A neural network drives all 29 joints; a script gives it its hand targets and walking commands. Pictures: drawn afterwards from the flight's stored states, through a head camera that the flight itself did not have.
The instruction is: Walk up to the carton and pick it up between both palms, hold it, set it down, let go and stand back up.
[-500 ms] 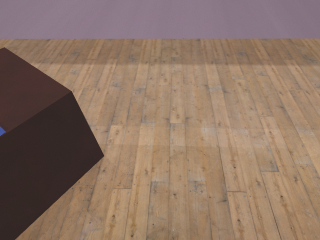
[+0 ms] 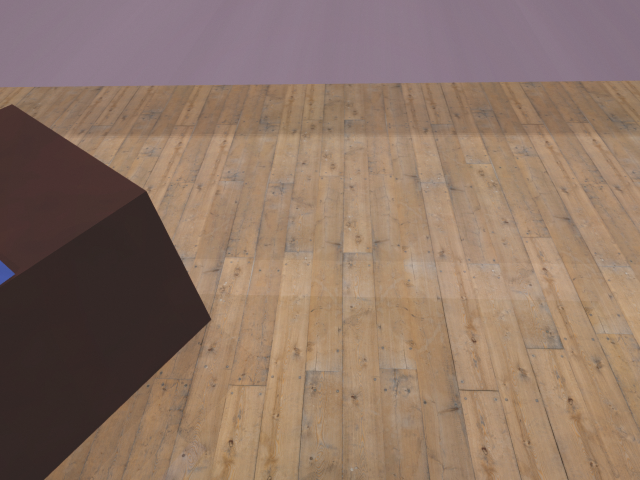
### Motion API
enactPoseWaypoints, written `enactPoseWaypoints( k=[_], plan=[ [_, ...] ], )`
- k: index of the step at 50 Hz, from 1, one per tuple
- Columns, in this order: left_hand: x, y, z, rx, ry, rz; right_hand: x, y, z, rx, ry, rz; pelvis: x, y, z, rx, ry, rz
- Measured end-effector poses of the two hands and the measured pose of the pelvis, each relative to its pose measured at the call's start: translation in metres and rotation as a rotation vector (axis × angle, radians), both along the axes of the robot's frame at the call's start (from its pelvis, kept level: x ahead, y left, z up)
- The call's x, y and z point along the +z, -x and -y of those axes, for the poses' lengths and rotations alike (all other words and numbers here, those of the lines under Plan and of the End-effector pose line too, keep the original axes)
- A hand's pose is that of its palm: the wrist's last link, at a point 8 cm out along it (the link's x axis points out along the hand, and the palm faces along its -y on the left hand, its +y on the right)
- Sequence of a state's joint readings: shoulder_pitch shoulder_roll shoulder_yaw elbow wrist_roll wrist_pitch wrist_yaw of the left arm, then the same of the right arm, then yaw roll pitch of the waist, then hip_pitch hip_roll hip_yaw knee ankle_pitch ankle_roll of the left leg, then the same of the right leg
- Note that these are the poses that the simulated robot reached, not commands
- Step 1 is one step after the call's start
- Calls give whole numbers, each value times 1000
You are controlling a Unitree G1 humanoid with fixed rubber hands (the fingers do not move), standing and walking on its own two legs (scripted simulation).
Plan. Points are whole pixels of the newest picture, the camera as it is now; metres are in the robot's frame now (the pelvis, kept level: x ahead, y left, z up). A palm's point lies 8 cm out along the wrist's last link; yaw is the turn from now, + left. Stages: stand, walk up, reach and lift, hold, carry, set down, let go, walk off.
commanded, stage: stand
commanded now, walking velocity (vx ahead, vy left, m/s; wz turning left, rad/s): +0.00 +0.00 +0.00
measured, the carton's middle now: out of the picture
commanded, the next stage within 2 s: walk up in 0.52 s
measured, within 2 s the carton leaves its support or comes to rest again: neither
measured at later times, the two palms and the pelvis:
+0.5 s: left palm out of the picture -0.04 +0.20 -0.15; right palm out of the picture -0.04 -0.20 -0.15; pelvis +0.00 +0.00 +0.00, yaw +0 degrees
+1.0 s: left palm out of the picture -0.03 +0.31 -0.13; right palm out of the picture +0.06 -0.25 -0.12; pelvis +0.01 +0.04 +0.00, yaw +13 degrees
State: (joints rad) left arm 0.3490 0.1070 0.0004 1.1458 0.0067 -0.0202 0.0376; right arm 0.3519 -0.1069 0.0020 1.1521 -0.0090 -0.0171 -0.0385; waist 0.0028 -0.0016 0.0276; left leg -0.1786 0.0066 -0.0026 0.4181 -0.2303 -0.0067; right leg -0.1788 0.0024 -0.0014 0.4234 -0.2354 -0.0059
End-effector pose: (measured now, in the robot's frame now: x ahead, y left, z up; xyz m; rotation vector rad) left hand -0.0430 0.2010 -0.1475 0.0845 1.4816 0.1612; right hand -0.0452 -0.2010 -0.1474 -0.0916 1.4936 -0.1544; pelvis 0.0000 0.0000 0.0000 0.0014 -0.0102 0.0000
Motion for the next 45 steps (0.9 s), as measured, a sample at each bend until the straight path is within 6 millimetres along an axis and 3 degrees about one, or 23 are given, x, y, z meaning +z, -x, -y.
enactPoseWaypoints(
  k=[38, 42, 45],
  plan=[
    [2, -7, 0, 4, -18, 32, -4, -15, -1, 5, -16, 50, 0, -2, 2, 13, -2, 25],
    [4, -4, -28, 52, -112, 94, 0, -27, 23, 99, 24, 35, -2, 3, -2, 107, 4, 34],
    [12, 4, -59, 88, -183, 111, 11, -56, 45, 167, 90, 65, 0, 2, -13, 136, -5, 40]
  ],
)
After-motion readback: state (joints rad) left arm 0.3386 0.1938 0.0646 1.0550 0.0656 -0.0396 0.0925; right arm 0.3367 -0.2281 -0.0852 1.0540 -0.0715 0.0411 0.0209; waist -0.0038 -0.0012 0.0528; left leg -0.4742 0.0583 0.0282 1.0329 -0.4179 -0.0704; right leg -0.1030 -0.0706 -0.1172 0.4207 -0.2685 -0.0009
